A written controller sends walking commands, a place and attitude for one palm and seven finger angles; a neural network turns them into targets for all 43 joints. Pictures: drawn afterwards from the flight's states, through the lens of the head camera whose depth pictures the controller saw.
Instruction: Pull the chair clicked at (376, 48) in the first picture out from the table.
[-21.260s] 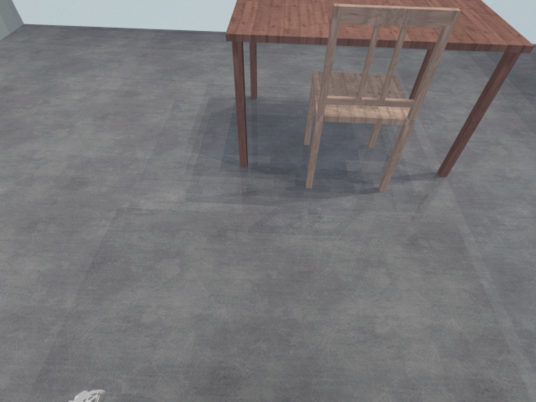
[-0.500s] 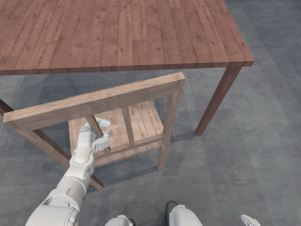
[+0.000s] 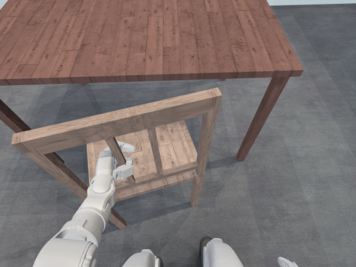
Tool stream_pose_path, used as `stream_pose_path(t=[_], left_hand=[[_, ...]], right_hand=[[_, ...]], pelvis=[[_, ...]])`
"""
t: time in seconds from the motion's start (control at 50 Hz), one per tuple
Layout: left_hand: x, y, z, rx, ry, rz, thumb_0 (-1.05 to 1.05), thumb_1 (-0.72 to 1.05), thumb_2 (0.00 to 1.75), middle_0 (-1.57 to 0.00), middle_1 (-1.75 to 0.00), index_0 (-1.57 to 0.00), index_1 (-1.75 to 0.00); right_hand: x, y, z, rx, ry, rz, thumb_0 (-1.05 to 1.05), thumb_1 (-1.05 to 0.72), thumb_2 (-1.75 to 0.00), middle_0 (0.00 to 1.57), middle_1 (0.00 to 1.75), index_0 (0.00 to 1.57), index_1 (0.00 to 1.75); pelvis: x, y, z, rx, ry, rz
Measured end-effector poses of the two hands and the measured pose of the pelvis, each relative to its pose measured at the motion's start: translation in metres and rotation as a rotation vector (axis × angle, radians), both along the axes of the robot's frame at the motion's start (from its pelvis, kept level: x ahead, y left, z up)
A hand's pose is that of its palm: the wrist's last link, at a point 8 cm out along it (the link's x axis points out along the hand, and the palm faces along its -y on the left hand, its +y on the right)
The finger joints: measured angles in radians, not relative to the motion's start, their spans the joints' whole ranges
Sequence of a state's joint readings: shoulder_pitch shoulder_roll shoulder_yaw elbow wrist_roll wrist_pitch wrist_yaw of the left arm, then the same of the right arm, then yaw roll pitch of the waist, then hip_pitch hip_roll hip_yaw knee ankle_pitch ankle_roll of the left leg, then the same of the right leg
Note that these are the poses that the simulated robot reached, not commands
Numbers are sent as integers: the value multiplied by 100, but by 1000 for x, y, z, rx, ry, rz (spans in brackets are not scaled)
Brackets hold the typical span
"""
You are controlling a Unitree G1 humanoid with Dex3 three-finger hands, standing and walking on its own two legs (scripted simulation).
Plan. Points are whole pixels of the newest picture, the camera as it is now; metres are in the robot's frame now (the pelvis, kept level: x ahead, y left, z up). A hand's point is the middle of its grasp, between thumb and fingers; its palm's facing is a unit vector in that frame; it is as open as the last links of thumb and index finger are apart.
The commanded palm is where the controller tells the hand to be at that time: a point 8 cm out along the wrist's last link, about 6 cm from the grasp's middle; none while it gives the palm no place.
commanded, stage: step backward, pulling the chair out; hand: left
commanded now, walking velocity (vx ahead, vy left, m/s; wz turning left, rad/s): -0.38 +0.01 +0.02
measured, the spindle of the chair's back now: (122, 162) +0.38 +0.15 -0.07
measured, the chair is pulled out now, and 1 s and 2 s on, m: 0.18 0.23 0.43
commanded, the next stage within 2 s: none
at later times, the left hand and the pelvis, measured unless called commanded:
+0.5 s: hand (128, 170) +0.35 +0.13 -0.06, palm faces +0.00 -0.98 -0.18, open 5.1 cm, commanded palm +0.36 +0.18 -0.05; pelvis +0.00 +0.00 +0.00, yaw +3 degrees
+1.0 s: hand (124, 186) +0.31 +0.13 -0.06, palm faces -0.02 -0.98 -0.19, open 5.2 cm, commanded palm +0.31 +0.19 -0.05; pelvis -0.05 +0.00 +0.01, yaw +0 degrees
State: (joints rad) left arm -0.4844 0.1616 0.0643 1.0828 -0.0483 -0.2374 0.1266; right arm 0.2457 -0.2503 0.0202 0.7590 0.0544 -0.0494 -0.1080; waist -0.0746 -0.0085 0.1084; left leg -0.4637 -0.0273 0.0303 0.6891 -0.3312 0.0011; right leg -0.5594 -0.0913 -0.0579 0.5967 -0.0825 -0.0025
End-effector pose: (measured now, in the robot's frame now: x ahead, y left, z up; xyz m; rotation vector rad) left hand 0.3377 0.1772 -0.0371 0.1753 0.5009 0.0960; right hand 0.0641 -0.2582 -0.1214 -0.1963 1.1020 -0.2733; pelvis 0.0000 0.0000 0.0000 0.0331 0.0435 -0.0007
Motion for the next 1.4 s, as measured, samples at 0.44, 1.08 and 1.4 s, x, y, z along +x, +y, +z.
stream_pose_path(t=[0.44, 1.08, 1.4], left_hand=[[-4, 3, 1, -8, 11, -35, 4, 71, 78, -29, -121, -50, -145], [-55, 6, 2, 9, 17, -39, 4, 69, 80, -31, -119, -50, -145], [-103, 12, 3, -9, 34, -85, 4, 70, 78, -26, -121, -50, -145]], right_hand=[[14, -4, 8, -48, 6, 74, 1, -91, -90, 20, 30, 20, 30], [-49, 10, 1, 5, 24, 22, 1, -90, -90, 20, 30, 20, 30], [-106, 14, 17, -44, 49, 29, 1, -91, -90, 20, 30, 20, 30]], pelvis=[[-7, 3, 1, -1, 3, 58], [-65, -3, 6, -37, -14, -3], [-111, 18, 13, -38, 3, -11]])
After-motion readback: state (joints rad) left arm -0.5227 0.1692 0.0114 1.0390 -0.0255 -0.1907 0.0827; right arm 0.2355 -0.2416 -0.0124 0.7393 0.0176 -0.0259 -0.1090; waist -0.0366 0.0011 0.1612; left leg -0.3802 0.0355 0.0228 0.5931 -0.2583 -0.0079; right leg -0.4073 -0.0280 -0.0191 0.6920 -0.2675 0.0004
